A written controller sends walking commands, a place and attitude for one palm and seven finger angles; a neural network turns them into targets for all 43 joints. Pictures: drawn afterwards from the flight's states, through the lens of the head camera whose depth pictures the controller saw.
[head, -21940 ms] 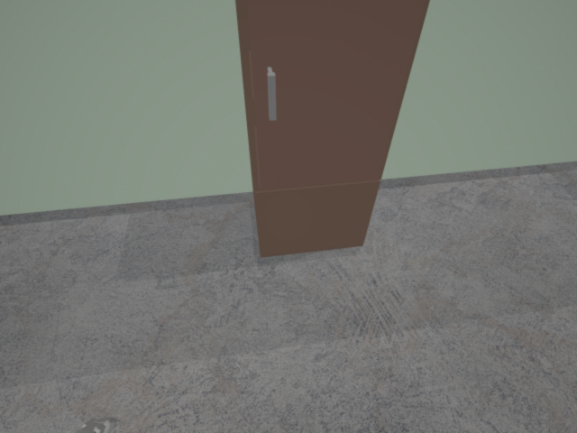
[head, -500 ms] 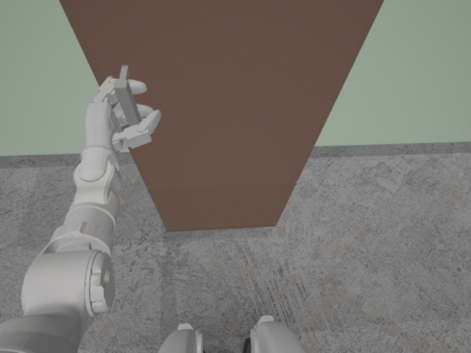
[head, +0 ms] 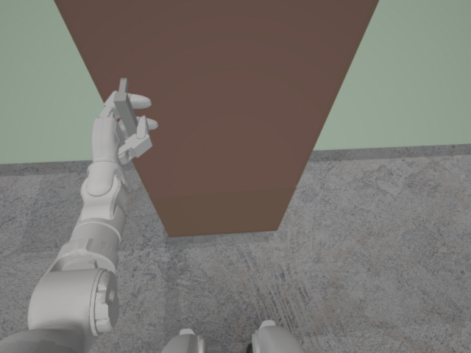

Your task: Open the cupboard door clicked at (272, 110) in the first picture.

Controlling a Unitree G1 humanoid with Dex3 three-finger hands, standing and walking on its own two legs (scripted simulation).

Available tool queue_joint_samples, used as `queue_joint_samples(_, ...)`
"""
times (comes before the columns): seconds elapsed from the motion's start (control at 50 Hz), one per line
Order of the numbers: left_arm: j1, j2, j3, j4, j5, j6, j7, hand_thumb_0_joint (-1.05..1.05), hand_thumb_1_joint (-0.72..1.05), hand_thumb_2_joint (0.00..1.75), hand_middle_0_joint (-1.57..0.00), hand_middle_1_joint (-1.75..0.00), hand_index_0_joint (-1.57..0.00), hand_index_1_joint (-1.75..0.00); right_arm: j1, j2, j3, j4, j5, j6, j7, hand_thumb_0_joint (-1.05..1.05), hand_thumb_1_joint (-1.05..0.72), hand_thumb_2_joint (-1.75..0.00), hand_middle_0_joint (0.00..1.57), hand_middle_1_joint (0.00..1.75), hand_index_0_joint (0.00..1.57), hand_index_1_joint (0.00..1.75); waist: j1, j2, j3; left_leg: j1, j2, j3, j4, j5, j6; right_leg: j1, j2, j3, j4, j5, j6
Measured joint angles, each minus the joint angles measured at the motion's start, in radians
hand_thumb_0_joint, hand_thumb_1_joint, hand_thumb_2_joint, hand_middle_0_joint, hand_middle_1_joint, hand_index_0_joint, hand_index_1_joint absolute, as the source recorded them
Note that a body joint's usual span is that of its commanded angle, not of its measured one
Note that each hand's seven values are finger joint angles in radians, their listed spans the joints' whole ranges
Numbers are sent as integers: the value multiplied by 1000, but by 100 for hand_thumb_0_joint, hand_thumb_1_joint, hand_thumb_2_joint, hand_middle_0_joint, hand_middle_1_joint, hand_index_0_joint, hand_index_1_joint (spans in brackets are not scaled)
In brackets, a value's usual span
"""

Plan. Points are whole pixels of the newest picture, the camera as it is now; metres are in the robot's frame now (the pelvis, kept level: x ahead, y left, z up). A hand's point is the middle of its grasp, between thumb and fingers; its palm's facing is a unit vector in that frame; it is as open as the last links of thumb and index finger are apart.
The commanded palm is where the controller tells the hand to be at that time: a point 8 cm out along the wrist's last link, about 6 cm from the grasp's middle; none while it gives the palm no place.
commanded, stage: pull the door open along its arc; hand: left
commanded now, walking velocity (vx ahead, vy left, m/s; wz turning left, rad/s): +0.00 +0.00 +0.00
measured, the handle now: (132, 115) +0.51 +0.16 +0.08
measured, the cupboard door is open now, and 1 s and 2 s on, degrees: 2 37 36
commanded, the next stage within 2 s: open thumb and fingers to let go in 0.76 s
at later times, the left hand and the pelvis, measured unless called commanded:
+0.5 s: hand (182, 214) +0.32 +0.07 +0.08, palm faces +0.37 -0.93 +0.01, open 5.5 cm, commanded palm +0.24 +0.09 +0.07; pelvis +0.02 -0.01 +0.01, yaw +3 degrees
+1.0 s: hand (209, 252) +0.26 +0.03 +0.07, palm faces +0.38 -0.93 -0.03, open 6.2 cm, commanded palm +0.21 +0.06 +0.07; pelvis +0.02 -0.06 +0.01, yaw +5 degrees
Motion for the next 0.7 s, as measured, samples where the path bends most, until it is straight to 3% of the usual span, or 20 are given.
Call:
queue_joint_samples(0.2,371,-117,-126,-415,-47,53,40,1,77,78,-38,-135,-37,-135,-17,9,-18,-51,18,-5,12,1,-90,-90,20,30,20,30,52,4,-7,113,0,9,-68,4,-2,105,3,13,-56,0,0)
queue_joint_samples(0.28,500,-245,-205,-588,-24,81,249,2,74,77,-37,-135,-38,-135,-64,18,-23,-55,-7,-30,23,1,-90,-90,20,30,20,30,82,1,-8,131,-7,3,-69,0,-5,124,-4,6,-52,-10,-1)
queue_joint_samples(0.36,617,-350,-309,-733,86,121,470,2,74,79,-36,-135,-39,-135,-126,36,-26,-66,-40,-41,44,1,-90,-90,20,30,20,30,104,-2,-16,130,-16,-9,-50,-10,-8,126,-13,-5,-26,-29,-4)
queue_joint_samples(0.44,720,-391,-421,-833,181,191,605,1,76,80,-35,-135,-39,-135,-184,61,-19,-79,-60,-34,42,1,-90,-90,20,30,20,30,122,1,-24,142,-21,-22,-36,-18,-14,140,-19,-19,-9,-45,-11)
queue_joint_samples(0.48,765,-376,-469,-873,203,225,626,0,76,80,-35,-135,-39,-135,-207,76,-12,-87,-61,-30,35,1,-90,-90,20,30,20,30,124,4,-23,157,-21,-31,-37,-20,-18,158,-19,-27,-9,-50,-16)
queue_joint_samples(0.54,841,-354,-521,-942,193,269,627,1,75,79,-36,-135,-38,-135,-229,97,2,-101,-54,-31,27,1,-90,-90,20,30,20,30,120,9,-19,189,-19,-43,-47,-19,-26,194,-17,-39,-21,-52,-24)
queue_joint_samples(0.7,1065,-283,-600,-1130,161,346,528,1,70,75,-34,-131,-39,-135,-234,112,37,-130,-35,-35,40,1,-90,-90,20,30,20,30,93,18,-31,257,-7,-63,-79,-16,-51,263,-3,-57,-49,-56,-47)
